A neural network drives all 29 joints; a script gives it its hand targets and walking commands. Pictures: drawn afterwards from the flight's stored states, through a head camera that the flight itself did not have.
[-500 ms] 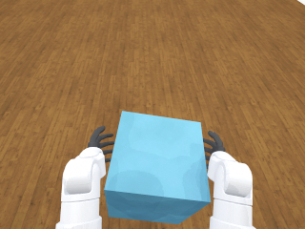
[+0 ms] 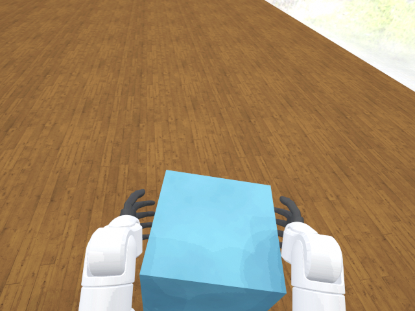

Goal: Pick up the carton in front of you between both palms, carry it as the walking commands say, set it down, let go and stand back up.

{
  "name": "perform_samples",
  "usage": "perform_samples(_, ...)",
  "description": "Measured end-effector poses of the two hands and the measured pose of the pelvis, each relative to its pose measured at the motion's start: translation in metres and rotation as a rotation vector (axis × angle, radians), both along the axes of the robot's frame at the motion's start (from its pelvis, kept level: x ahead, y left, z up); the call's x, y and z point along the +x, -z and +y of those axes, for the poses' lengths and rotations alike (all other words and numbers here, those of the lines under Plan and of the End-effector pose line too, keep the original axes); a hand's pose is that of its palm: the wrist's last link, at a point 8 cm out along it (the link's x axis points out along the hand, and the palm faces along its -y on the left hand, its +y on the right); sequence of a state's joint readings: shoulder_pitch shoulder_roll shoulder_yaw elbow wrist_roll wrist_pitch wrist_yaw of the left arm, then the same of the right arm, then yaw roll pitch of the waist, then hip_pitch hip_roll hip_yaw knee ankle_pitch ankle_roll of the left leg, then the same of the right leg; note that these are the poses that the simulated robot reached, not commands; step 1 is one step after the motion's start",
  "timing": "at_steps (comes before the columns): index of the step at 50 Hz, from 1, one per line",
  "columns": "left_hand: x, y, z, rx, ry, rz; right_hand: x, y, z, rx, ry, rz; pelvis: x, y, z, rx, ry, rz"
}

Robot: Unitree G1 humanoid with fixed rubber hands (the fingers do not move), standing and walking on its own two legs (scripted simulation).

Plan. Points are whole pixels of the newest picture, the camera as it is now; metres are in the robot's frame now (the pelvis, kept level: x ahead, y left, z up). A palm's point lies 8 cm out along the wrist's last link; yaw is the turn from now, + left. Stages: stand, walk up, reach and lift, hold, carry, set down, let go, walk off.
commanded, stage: carry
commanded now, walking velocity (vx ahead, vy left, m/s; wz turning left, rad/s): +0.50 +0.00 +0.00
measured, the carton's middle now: (206, 254) +0.28 +0.00 -0.01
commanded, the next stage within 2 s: none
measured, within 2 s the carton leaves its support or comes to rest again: neither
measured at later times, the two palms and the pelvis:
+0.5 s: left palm (171, 134) +0.58 +0.11 +0.06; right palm (273, 139) +0.60 -0.19 +0.05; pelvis +0.33 -0.05 +0.00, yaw +3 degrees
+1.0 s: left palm (169, 80) +0.89 +0.15 +0.07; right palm (249, 82) +0.89 -0.14 +0.08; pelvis +0.61 +0.00 +0.00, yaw +0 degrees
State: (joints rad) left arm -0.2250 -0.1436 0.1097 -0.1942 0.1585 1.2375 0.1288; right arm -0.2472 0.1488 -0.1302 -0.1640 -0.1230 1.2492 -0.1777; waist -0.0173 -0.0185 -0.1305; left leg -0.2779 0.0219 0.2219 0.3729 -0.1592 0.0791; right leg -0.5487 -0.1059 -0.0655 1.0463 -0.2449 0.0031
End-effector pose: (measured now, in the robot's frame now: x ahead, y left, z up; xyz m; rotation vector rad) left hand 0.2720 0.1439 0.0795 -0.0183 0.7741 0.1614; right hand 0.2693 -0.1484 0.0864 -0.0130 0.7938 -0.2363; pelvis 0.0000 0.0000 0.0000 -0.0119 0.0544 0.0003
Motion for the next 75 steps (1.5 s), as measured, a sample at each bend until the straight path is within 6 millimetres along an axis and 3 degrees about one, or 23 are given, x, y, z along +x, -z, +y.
perform_samples(6,0.072,-0.018,0.002,0.003,-0.021,-0.060,0.077,-0.017,0.002,0.001,-0.023,-0.060,0.072,-0.007,-0.003,-0.005,-0.009,0.014)
perform_samples(10,0.126,-0.020,-0.004,0.009,-0.036,-0.084,0.136,-0.018,-0.004,0.004,-0.043,-0.084,0.129,-0.003,-0.013,0.003,-0.013,0.016)
perform_samples(13,0.171,-0.013,-0.014,0.020,-0.042,-0.080,0.183,-0.007,-0.014,0.011,-0.053,-0.081,0.176,0.007,-0.023,0.012,-0.018,0.012)
perform_samples(17,0.235,0.008,-0.031,0.050,-0.043,-0.059,0.249,0.022,-0.031,0.039,-0.056,-0.062,0.241,0.026,-0.040,-0.002,-0.037,0.001)
perform_samples(21,0.275,0.025,-0.038,0.061,-0.050,0.044,0.292,0.040,-0.038,0.048,-0.063,0.039,0.283,0.015,-0.050,0.010,-0.059,0.009)
perform_samples(25,0.311,0.024,-0.038,0.063,-0.065,0.076,0.334,0.039,-0.037,0.044,-0.086,0.069,0.326,0.001,-0.054,0.024,-0.057,0.016)
perform_samples(30,0.372,0.010,-0.035,0.062,-0.067,0.028,0.396,0.025,-0.034,0.038,-0.094,0.019,0.388,-0.006,-0.051,0.029,-0.048,0.022)
perform_samples(36,0.463,-0.005,-0.021,0.048,-0.049,-0.068,0.480,0.006,-0.021,0.032,-0.066,-0.077,0.474,0.002,-0.032,0.016,-0.042,0.010)
perform_samples(40,0.530,-0.001,-0.003,0.021,-0.039,-0.128,0.542,0.004,-0.003,0.015,-0.049,-0.136,0.535,0.022,-0.012,0.009,-0.024,-0.011)
perform_samples(42,0.556,0.006,0.004,-0.009,-0.050,-0.108,0.568,0.006,0.004,-0.002,-0.050,-0.116,0.553,0.023,-0.007,0.026,-0.018,-0.004)
perform_samples(50,0.615,0.008,0.005,-0.020,-0.033,-0.023,0.622,0.004,0.005,-0.005,-0.025,-0.030,0.605,0.002,-0.001,0.001,0.000,0.007)
perform_samples(61,0.680,-0.013,-0.013,0.036,-0.020,-0.062,0.686,-0.002,-0.013,0.038,-0.025,-0.071,0.681,0.006,-0.016,0.012,-0.018,-0.008)
perform_samples(67,0.702,-0.006,-0.019,0.033,-0.023,-0.051,0.709,0.003,-0.018,0.036,-0.023,-0.061,0.701,0.010,-0.023,0.010,-0.022,0.004)
perform_samples(75,0.706,0.002,-0.020,0.027,-0.039,-0.043,0.719,0.008,-0.019,0.027,-0.043,-0.053,0.708,0.012,-0.029,0.013,-0.025,0.009)
